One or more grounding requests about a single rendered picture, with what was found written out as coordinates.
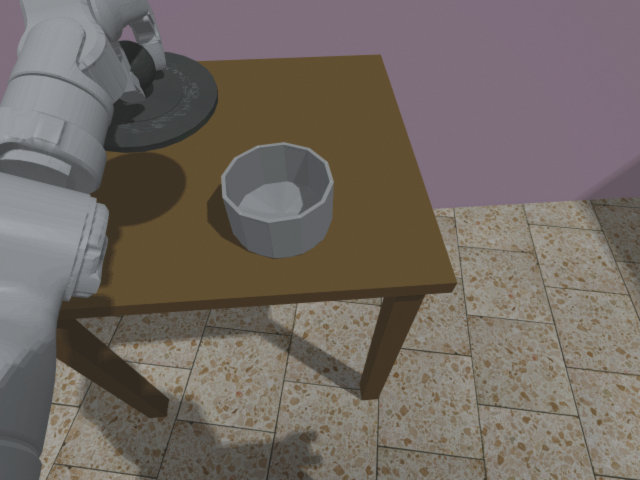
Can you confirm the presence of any left robot upper arm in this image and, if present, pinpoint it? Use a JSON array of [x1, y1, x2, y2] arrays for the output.
[[0, 172, 109, 480]]

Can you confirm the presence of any pot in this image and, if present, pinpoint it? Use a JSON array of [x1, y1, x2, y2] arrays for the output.
[[221, 142, 334, 258]]

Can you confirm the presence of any table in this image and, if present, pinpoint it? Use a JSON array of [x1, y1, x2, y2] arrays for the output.
[[56, 54, 457, 418]]

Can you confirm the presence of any left robot forearm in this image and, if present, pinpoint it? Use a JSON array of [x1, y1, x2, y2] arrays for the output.
[[0, 0, 127, 194]]

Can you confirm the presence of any lid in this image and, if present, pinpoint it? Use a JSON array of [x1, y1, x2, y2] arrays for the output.
[[103, 52, 218, 153]]

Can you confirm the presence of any left robot hand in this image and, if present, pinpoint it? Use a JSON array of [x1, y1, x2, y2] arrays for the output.
[[114, 0, 166, 103]]

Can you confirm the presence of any knob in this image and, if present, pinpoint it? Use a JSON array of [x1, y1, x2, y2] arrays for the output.
[[119, 40, 156, 90]]

